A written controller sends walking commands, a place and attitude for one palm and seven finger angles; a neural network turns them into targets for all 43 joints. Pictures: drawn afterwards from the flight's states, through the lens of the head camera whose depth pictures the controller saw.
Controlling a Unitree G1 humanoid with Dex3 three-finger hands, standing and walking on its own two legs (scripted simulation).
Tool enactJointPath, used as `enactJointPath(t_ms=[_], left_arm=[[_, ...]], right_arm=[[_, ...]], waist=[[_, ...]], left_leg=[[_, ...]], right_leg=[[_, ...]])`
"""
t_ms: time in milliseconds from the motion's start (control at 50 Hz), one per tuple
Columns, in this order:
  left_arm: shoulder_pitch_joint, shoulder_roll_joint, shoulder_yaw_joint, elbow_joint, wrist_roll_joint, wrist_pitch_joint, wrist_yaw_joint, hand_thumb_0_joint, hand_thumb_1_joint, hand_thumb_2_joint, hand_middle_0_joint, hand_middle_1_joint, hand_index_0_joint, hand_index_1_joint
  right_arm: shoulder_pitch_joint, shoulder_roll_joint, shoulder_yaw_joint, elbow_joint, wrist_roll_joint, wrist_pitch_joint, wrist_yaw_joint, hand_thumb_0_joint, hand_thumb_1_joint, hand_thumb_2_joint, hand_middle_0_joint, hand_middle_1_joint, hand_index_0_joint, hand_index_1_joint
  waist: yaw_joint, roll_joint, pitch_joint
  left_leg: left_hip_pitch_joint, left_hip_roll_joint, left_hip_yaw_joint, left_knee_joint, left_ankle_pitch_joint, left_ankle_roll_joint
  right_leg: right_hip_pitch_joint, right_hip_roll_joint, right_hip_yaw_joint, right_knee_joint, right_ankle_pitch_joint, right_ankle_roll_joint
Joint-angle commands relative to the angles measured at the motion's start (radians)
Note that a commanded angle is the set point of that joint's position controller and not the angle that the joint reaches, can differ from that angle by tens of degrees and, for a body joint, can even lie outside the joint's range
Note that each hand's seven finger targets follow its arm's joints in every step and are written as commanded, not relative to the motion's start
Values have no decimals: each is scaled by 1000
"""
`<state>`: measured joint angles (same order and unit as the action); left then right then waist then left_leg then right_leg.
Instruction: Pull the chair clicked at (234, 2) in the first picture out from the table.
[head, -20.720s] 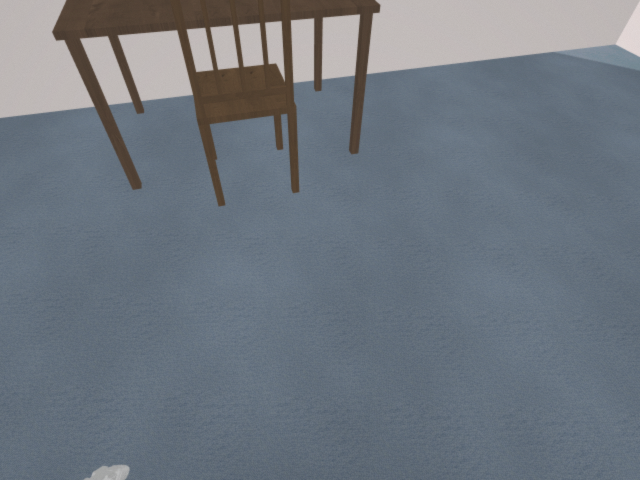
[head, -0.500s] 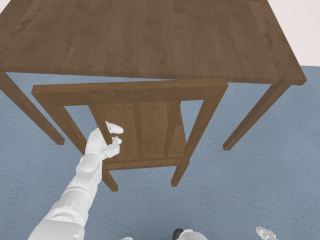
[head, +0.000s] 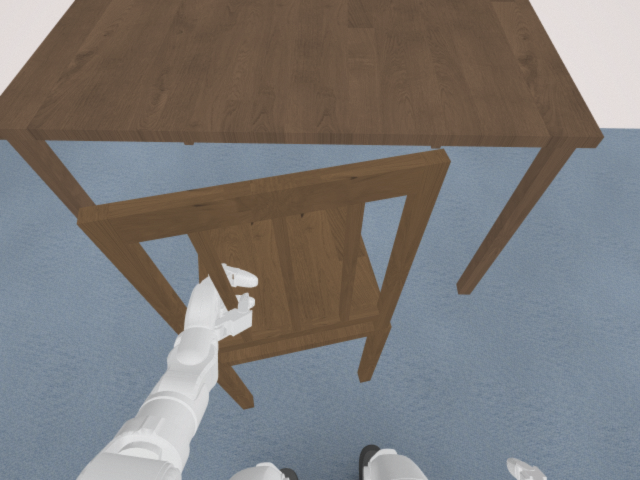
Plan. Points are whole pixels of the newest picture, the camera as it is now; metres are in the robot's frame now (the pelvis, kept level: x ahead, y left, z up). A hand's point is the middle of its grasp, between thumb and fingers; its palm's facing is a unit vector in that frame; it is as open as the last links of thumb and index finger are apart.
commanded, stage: step backward, pulling the chair out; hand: left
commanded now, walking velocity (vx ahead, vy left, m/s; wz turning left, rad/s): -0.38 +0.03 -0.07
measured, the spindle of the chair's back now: (289, 283) +0.38 +0.05 -0.05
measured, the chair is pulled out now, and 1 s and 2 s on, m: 0.12 0.21 0.38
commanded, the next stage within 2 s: none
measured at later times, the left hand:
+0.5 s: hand (246, 339) +0.30 +0.11 -0.06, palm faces +0.02 -0.98 -0.17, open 4.9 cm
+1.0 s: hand (241, 383) +0.24 +0.11 -0.06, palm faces -0.08 -0.98 -0.17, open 4.9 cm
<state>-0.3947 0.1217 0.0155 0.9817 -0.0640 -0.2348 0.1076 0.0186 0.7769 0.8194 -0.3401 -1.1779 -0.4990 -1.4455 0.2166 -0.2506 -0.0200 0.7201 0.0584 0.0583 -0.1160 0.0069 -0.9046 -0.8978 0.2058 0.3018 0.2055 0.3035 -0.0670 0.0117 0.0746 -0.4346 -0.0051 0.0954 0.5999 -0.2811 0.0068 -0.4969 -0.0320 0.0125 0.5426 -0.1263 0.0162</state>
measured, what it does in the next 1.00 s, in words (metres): walks backwards: left foot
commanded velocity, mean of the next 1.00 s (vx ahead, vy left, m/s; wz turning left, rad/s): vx -0.38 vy -0.01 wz -0.02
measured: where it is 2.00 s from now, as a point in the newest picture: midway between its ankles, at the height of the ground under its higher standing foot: outside the picture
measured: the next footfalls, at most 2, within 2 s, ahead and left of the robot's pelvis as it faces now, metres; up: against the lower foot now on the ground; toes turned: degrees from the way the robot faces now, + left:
left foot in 0.58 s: -0.06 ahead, +0.16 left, +0.00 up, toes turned -1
right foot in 1.14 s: -0.05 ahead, -0.12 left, +0.00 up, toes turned -7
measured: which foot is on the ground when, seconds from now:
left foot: down 0.00-0.38, up 0.40-0.56, down 0.58-1.00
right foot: down 0.00-1.00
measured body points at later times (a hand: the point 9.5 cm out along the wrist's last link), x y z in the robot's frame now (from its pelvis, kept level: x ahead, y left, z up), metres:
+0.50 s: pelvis -0.05 -0.01 +0.00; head +0.03 -0.03 +0.44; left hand +0.30 +0.16 -0.05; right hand +0.05 -0.28 -0.14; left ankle -0.03 +0.13 -0.71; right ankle +0.05 -0.13 -0.73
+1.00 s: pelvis -0.11 +0.02 -0.01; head -0.04 +0.01 +0.43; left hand +0.24 +0.16 -0.05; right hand -0.02 -0.24 -0.14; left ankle -0.10 +0.16 -0.73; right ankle +0.02 -0.12 -0.73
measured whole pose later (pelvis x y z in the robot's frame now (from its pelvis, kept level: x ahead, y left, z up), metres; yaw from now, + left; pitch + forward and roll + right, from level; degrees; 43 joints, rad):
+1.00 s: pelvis -0.11 +0.02 -0.01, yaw -3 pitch +2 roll +1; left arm -0.40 0.12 0.02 0.91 -0.01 -0.19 0.11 0.00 0.74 0.80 -0.31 -1.24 -0.50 -1.45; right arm 0.17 -0.22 0.00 0.73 0.02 0.02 -0.10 0.01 -0.90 -0.90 0.21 0.30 0.21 0.30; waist -0.07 -0.01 0.12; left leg -0.37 0.01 0.02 0.68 -0.37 -0.03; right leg -0.53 -0.08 -0.02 0.56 -0.07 0.02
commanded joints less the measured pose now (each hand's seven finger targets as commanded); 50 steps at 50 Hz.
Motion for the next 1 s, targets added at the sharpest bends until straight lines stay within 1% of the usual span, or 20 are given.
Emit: enactJointPath(t_ms=[0,60,140,180,240,340,380,480,520,580,600,640,680,720,780,840,880,940,960,980], left_arm=[[-277,188,-16,-178,42,-53,18,0,900,900,-500,-1450,-500,-1450],[-290,155,-28,-197,40,-60,14,0,900,900,-500,-1450,-500,-1450],[-312,138,-28,-212,37,-59,7,0,900,900,-500,-1450,-500,-1450],[-318,136,-34,-194,48,-53,4,0,900,900,-500,-1450,-500,-1450],[-276,167,2,-199,48,-60,6,0,900,900,-500,-1450,-500,-1450],[-236,237,38,-206,45,-77,20,0,900,900,-500,-1450,-500,-1450],[-227,256,55,-181,55,-60,25,0,900,900,-500,-1450,-500,-1450],[-218,217,42,-200,58,-11,16,0,900,900,-500,-1450,-500,-1450],[-215,181,7,-232,49,5,9,0,900,900,-500,-1450,-500,-1450],[-199,121,-34,-289,46,9,-3,0,900,900,-500,-1450,-500,-1450],[-239,103,-56,-350,50,-1,-7,0,900,900,-500,-1450,-500,-1450],[-206,101,-43,-373,57,-9,-9,0,900,900,-500,-1450,-500,-1450],[-173,98,-31,-388,54,-17,-10,0,900,900,-500,-1450,-500,-1450],[-193,94,-36,-366,63,-30,-8,0,900,900,-500,-1450,-500,-1450],[-196,168,8,-299,68,-39,3,0,900,900,-500,-1450,-500,-1450],[-178,210,39,-226,69,-33,6,0,900,900,-500,-1450,-500,-1450],[-153,190,35,-201,75,-17,9,0,900,900,-500,-1450,-500,-1450],[-152,145,5,-238,66,-10,-2,0,900,900,-500,-1450,-500,-1450],[-142,142,-8,-259,55,-9,0,0,900,900,-500,-1450,-500,-1450],[-143,123,-26,-307,53,-16,1,0,900,900,-500,-1450,-500,-1450]], right_arm=[[33,-148,-40,-99,-2,-50,-17,0,-900,-900,200,300,200,300],[10,-151,-32,-128,-4,-57,-20,0,-900,-900,200,300,200,300],[18,-133,-34,-124,-22,-66,-13,0,-900,-900,200,300,200,300],[8,-138,-32,-116,-33,-68,-10,0,-900,-900,200,300,200,300],[20,-143,-44,-112,-29,-71,-9,0,-900,-900,200,300,200,300],[38,-122,-49,-107,-25,-87,-5,0,-900,-900,200,300,200,300],[29,-124,-47,-89,-27,-91,4,0,-900,-900,200,300,200,300],[24,-123,-30,-73,-24,-81,13,0,-900,-900,200,300,200,300],[36,-129,-35,-82,-24,-73,1,0,-900,-900,200,300,200,300],[27,-132,-52,-135,-26,-48,-8,0,-900,-900,200,300,200,300],[-2,-125,-46,-157,-36,-42,-7,0,-900,-900,200,300,200,300],[-18,-122,-48,-174,-42,-33,2,0,-900,-900,200,300,200,300],[-18,-118,-51,-177,-44,-38,13,0,-900,-900,200,300,200,300],[3,-117,-52,-158,-49,-51,19,0,-900,-900,200,300,200,300],[43,-121,-64,-118,-43,-52,11,0,-900,-900,200,300,200,300],[32,-97,-52,-96,-39,-63,3,0,-900,-900,200,300,200,300],[28,-100,-35,-81,-41,-72,7,0,-900,-900,200,300,200,300],[30,-104,-22,-88,-36,-74,4,0,-900,-900,200,300,200,300],[19,-117,-23,-95,-37,-72,-3,0,-900,-900,200,300,200,300],[-17,-130,-22,-122,-46,-66,-6,0,-900,-900,200,300,200,300]], waist=[[27,-16,-356],[41,127,-336],[43,87,-354],[46,101,-291],[44,66,-341],[28,-148,-347],[38,-180,-359],[22,-148,-422],[15,-137,-423],[34,-11,-407],[29,114,-415],[37,210,-405],[47,199,-362],[33,140,-332],[7,-8,-377],[34,-217,-399],[38,-199,-392],[20,-213,-415],[18,-128,-396],[33,64,-352]], left_leg=[[163,138,-131,-153,-17,10],[61,235,-216,-256,-89,54],[117,275,-203,-148,256,70],[40,275,-207,-154,188,61],[28,251,-184,-114,128,45],[84,61,-99,122,-237,-26],[66,23,-130,249,-239,-43],[90,33,-155,73,-158,-50],[147,68,-112,-147,25,-45],[203,191,-106,-184,297,-8],[184,216,-127,-187,351,-2],[148,261,-153,-150,478,12],[142,299,-168,-131,487,34],[166,289,-150,-69,524,17],[135,180,-82,32,268,-49],[80,37,-80,227,-300,-54],[63,40,-130,212,-282,-45],[151,54,-93,-38,-150,-33],[173,86,-105,-172,-72,-18],[109,167,-194,-275,-46,22]], right_leg=[[129,-120,97,-94,-113,-30],[142,-39,17,112,-221,-21],[171,-39,25,178,-74,-25],[192,-47,40,172,-88,-33],[231,-53,58,157,-24,-43],[85,-276,355,-179,-184,-137],[160,-363,407,-217,12,-185],[360,-315,228,-84,450,-140],[373,-253,164,-22,441,-87],[313,-92,31,38,300,-4],[322,-85,6,118,308,-2],[298,-60,-16,215,197,-13],[269,-41,-21,211,30,-23],[274,-54,-13,138,182,-34],[313,-161,101,47,514,-76],[262,-306,243,-177,222,-133],[287,-310,216,-179,163,-142],[297,-238,110,-133,130,-81],[272,-192,73,-99,52,-50],[249,-110,25,-8,-61,-10]])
